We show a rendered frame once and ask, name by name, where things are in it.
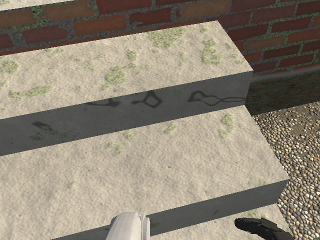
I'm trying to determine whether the right robot hand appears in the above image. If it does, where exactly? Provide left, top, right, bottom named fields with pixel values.
left=234, top=217, right=295, bottom=240

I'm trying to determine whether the left robot thigh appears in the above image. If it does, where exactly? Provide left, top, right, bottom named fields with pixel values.
left=104, top=212, right=150, bottom=240

